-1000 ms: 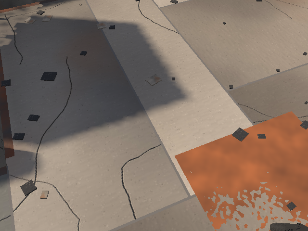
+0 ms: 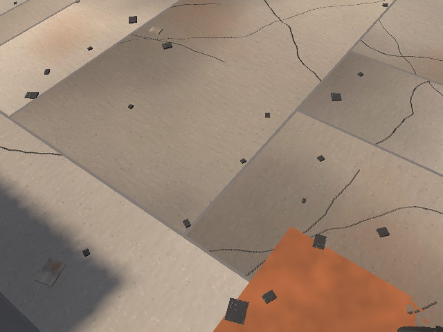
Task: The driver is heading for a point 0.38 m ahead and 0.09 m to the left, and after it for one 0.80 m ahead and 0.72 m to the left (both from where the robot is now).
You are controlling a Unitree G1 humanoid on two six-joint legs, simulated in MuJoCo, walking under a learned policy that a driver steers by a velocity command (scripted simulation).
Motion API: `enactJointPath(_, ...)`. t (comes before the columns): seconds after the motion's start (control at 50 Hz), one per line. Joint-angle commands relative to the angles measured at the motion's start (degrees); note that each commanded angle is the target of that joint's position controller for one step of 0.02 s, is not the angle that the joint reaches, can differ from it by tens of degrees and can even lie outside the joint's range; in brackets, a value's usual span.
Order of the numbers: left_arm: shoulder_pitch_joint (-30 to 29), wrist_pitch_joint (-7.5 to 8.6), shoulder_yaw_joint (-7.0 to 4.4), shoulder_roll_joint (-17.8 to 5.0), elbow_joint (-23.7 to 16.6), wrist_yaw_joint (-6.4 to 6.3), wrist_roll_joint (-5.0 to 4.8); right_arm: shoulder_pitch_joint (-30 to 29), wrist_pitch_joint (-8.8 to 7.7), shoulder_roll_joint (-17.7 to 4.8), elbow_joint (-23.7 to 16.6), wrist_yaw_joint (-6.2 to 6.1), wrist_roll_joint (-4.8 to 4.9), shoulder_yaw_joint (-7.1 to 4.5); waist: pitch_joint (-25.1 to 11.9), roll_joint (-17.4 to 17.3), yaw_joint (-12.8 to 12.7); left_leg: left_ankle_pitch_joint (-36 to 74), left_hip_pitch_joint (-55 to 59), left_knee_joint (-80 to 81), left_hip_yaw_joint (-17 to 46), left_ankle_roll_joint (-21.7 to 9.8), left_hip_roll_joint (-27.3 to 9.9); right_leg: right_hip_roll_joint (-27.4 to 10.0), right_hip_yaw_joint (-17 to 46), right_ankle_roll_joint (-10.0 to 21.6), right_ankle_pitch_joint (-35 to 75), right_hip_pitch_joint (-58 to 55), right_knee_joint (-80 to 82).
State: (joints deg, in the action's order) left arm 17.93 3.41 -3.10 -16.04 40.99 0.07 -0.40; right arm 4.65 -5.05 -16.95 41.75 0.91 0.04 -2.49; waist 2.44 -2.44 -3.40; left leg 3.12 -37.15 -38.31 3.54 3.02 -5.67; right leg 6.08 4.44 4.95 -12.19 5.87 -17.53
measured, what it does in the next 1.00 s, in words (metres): walks ahead, turning left: left foot, then right foot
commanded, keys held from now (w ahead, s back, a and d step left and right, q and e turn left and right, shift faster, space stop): w+q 1.00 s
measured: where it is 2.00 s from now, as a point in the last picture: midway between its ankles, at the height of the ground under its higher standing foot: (156, 237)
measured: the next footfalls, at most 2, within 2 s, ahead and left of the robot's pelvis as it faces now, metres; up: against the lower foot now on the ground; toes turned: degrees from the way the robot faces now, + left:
left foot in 0.18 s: +0.29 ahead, +0.15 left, +0.00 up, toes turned +4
right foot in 0.68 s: +0.60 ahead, +0.02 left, +0.00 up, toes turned +25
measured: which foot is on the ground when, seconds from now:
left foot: up 0.00-0.16, down 0.18-0.68, up 0.70-1.00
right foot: down 0.00-0.20, up 0.22-0.66, down 0.68-1.00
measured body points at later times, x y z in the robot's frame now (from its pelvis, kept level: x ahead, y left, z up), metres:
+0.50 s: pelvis +0.28 +0.08 +0.00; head +0.32 +0.11 +0.45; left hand +0.43 +0.37 -0.08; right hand +0.39 -0.18 -0.11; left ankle +0.25 +0.15 -0.75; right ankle +0.48 -0.07 -0.69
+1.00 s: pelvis +0.55 +0.12 +0.00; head +0.58 +0.14 +0.45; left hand +0.45 +0.39 -0.12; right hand +0.84 -0.02 -0.09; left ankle +0.58 +0.32 -0.68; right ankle +0.56 +0.00 -0.75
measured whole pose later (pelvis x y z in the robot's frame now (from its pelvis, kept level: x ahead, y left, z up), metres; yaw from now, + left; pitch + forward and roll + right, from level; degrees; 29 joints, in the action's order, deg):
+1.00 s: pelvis +0.55 +0.12 +0.00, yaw +32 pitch +1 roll -2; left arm 18.2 5.3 -3.9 -16.1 45.8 0.3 0.2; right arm 10.3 -0.9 -18.5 37.6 0.8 1.3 -3.9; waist 2.4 -2.8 -3.8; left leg -7.5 -39.5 -53.0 3.9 1.0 -5.6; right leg 2.1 -6.7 1.6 -12.7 3.2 -14.9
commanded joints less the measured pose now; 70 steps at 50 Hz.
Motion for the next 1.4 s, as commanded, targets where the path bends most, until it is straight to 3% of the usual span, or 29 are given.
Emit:
enactJointPath(0.02,2.2,1.07,-2.47,-9.7,-1.3,-0.08,-0.03,-5.8,-0.88,-3.7,-4.4,0.72,0.89,-0.39,0.1,6.7,-2.0,5.4,4.2,4.8,-2.0,-1.5,1.3,-15.7,6.1,7.7,9.2,1.6,6.6)
enactJointPath(0.12,3.2,0.16,-2.98,-10.7,1.5,-0.47,-0.07,-6.5,-1.10,-4.7,-6.0,2.37,1.13,-0.57,1.3,6.6,-1.2,-6.0,-0.6,7.7,-2.2,-6.2,2.5,-20.3,4.5,5.9,20.8,-10.6,1.9)
enactJointPath(0.18,0.2,-0.80,-2.76,-10.7,0.6,-1.15,0.33,7.9,-0.70,-8.6,-2.3,2.03,0.68,-2.94,-8.6,5.8,6.6,-6.4,21.2,9.6,-6.5,-10.0,8.3,-15.8,-2.2,2.2,46.4,-8.2,-16.3)
enactJointPath(0.2,0.8,-0.78,-1.83,-9.1,-0.8,-1.71,1.36,16.3,-0.41,-12.2,-1.2,1.59,0.58,-4.01,-15.1,0.4,9.6,-3.7,36.8,8.9,5.6,-13.6,0.3,-13.2,-4.6,-0.2,33.5,2.8,-32.3)
enactJointPath(0.22,7.5,0.51,-0.14,-3.4,-2.1,-0.88,1.71,19.1,-0.38,-16.4,-0.7,1.83,0.93,-4.95,-20.2,-14.0,5.6,-14.6,55.9,14.4,34.9,-24.2,-12.0,-1.5,-4.7,-5.2,-10.4,27.2,-52.7)
enactJointPath(0.24,3.9,1.95,-0.36,-6.9,-1.9,-0.25,0.51,20.1,-0.25,-10.7,-0.6,1.87,1.86,-3.64,-20.8,-9.1,8.7,-26.1,58.7,20.8,42.4,-23.4,-12.5,-2.8,3.0,-4.7,-18.6,35.2,-57.8)
enactJointPath(0.26,-2.0,3.07,-0.97,-9.4,-3.8,0.37,-1.25,16.7,-0.07,-9.0,-1.5,1.47,1.37,-3.10,-12.6,-5.6,9.2,-25.9,52.5,22.1,35.2,-21.1,-11.2,-5.6,3.2,-3.9,-14.0,38.9,-57.7)
enactJointPath(0.3,-7.0,4.09,-0.91,-8.7,-5.1,0.17,0.46,11.8,0.33,-7.8,-3.0,1.03,0.54,-2.63,-5.2,2.4,6.7,-14.6,39.1,23.4,26.0,-19.4,-7.3,-9.1,1.8,-3.9,-7.8,36.2,-49.9)
enactJointPath(0.38,-4.8,2.70,-0.92,-6.9,-5.2,-0.14,1.60,10.3,0.53,-7.5,-3.8,0.01,0.54,-2.47,-4.1,-0.9,3.1,-0.8,29.8,25.8,18.5,-19.8,-3.5,-10.4,0.3,-6.9,-4.9,30.3,-40.1)
enactJointPath(0.5,-16.2,2.72,0.21,-3.8,-7.7,-0.08,1.14,14.7,1.67,-9.5,-1.8,-1.80,1.33,-3.19,-2.1,-1.7,6.9,-1.8,23.0,25.1,12.8,-15.5,1.6,-6.6,-1.1,-9.5,15.0,24.5,-18.1)
enactJointPath(0.6,-21.1,3.83,-0.56,-5.6,-8.9,0.95,0.13,18.0,2.88,-8.9,-0.3,-2.31,1.73,-3.24,-2.1,-2.8,7.8,-5.8,29.5,19.6,19.8,-14.1,-0.7,-4.8,1.1,-7.8,13.9,21.5,-9.8)
enactJointPath(0.66,-14.2,4.50,-1.97,-8.0,-7.2,0.69,0.01,15.8,3.37,-8.3,-1.0,-2.31,1.46,-3.32,-4.2,-4.7,3.4,-0.2,30.7,12.7,21.8,-12.1,-0.3,-5.1,0.2,-4.4,9.8,11.6,-5.8)
enactJointPath(0.68,-7.7,4.73,-2.80,-9.8,-6.2,0.28,0.76,15.1,3.21,-6.1,-1.8,-1.97,1.05,-2.51,-10.0,-3.2,0.1,0.4,27.4,3.4,19.2,-10.5,2.4,-9.3,2.7,-1.6,9.9,-0.4,-6.5)
enactJointPath(0.7,1.2,4.43,-3.60,-13.1,-5.5,-0.25,1.10,16.5,3.00,-2.8,-3.0,-1.90,-0.24,-1.33,-18.6,4.7,-2.4,-14.4,19.2,-12.6,13.1,-8.2,7.2,-19.5,13.6,1.9,7.5,-15.8,-7.9)
enactJointPath(0.72,3.7,3.54,-4.29,-15.6,-3.1,0.31,1.12,24.4,2.51,-1.3,-4.4,-1.79,1.86,-0.64,-22.2,23.9,1.8,-38.7,-0.7,-27.8,7.7,-5.5,12.3,-30.5,39.5,10.7,-5.7,-28.4,-2.8)
enactJointPath(0.74,1.2,3.29,-3.12,-9.5,-4.5,0.47,0.09,22.8,2.61,-7.5,-2.5,-2.00,2.38,-1.74,-15.9,14.6,0.4,-35.4,-6.1,-33.6,8.6,-4.6,6.9,-29.6,39.2,8.9,-16.0,-23.4,-0.5)
enactJointPath(0.76,-1.0,2.97,-2.34,-6.7,-4.8,0.22,0.11,16.3,2.92,-9.8,-3.2,-1.89,1.89,-2.53,-8.7,8.9,-1.0,-29.7,-6.9,-34.4,6.9,-4.1,5.3,-26.6,29.1,6.4,-13.4,-16.2,0.4)
enactJointPath(0.78,-3.4,2.73,-1.95,-6.2,-4.7,0.26,0.62,13.6,3.13,-8.9,-3.7,-1.92,1.36,-2.56,-4.9,5.1,0.0,-25.8,-5.2,-33.4,5.3,-3.5,3.5,-24.1,22.4,5.3,-5.9,-9.7,1.8)
enactJointPath(0.9,-5.1,3.44,-2.20,-6.5,-1.4,0.25,0.53,9.8,3.98,-3.5,-6.7,-0.77,1.27,-1.92,-0.5,7.4,2.5,-18.0,-3.7,-24.1,2.5,-2.0,-1.0,-20.4,5.1,6.5,10.0,0.2,8.6)
enactJointPath(1.04,-3.0,2.36,-2.96,-9.9,1.7,-0.17,0.08,-0.3,2.78,-2.0,-9.4,1.31,1.24,-0.92,0.9,5.2,-0.8,-1.3,-0.7,-3.9,-2.2,-2.9,0.1,-19.3,-7.8,4.4,18.1,-3.1,8.9)
enactJointPath(1.12,-0.9,1.10,-3.62,-12.0,3.5,-0.28,-1.09,-4.1,2.99,-3.1,-12.1,2.39,1.35,-1.32,1.7,5.8,-0.6,-7.0,0.7,1.8,-5.0,-5.8,1.9,-21.6,-10.9,2.6,26.6,-9.4,5.1)
enactJointPath(1.16,-1.7,0.24,-4.15,-13.8,3.3,-0.76,-1.48,-0.3,3.42,-5.5,-12.0,2.44,0.72,-2.62,-1.4,7.7,2.7,-12.8,8.2,2.9,-8.4,-8.1,6.0,-21.1,-13.4,1.1,47.2,-10.9,-4.5)
enactJointPath(1.18,-2.6,-0.25,-4.10,-13.8,2.9,-1.10,-1.69,7.4,3.55,-7.9,-10.1,2.20,0.47,-4.04,-5.4,7.0,7.2,-10.3,18.1,6.1,-9.5,-9.8,8.7,-19.5,-14.9,-0.5,52.9,-8.7,-15.1)
enactJointPath(1.2,-2.4,-0.11,-3.43,-12.3,2.3,-1.36,-1.43,16.4,3.86,-11.2,-8.0,1.24,0.36,-5.78,-10.1,4.6,11.7,-1.9,33.5,9.3,-6.2,-12.0,8.4,-16.9,-15.7,-3.4,45.3,0.7,-29.4)
enactJointPath(1.22,3.3,0.70,-0.96,-4.6,-0.7,-0.75,2.01,17.1,3.98,-18.4,-8.1,0.03,0.01,-6.79,-16.6,-12.4,6.1,16.6,56.9,6.2,19.3,-21.0,-8.5,-8.1,-15.0,-7.7,-9.4,26.6,-52.1)
enactJointPath(1.24,3.0,2.07,-0.36,-7.1,-0.9,-0.06,1.58,16.9,3.43,-16.9,-11.3,0.24,-0.07,-6.08,-30.2,-10.7,8.1,16.3,61.9,13.0,40.3,-29.6,-17.1,-2.7,-1.7,-8.6,-27.1,32.3,-65.3)
enactJointPath(1.26,-2.9,2.41,-1.54,-11.1,-1.8,0.31,-0.50,14.5,3.12,-13.0,-11.4,0.66,-0.25,-4.88,-25.4,-3.6,9.8,19.0,57.3,13.7,30.8,-26.4,-14.2,-6.6,2.1,-7.7,-22.3,35.1,-65.4)
enactJointPath(1.3,-5.9,2.17,-1.10,-9.7,-2.2,-0.73,0.21,9.4,2.94,-9.7,-10.6,0.39,1.00,-4.08,-12.1,2.7,5.9,19.3,41.0,14.9,18.8,-21.2,-8.3,-10.3,0.1,-7.6,-15.1,34.8,-56.4)
enactJointPath(1.4,-3.4,-0.84,-0.90,-7.9,-1.4,-1.71,1.30,4.9,3.50,-10.3,-10.3,-0.81,-0.35,-4.14,-9.5,-0.3,1.1,25.9,22.9,18.4,12.4,-20.3,-4.0,-9.3,-0.9,-10.2,-9.0,24.5,-44.8)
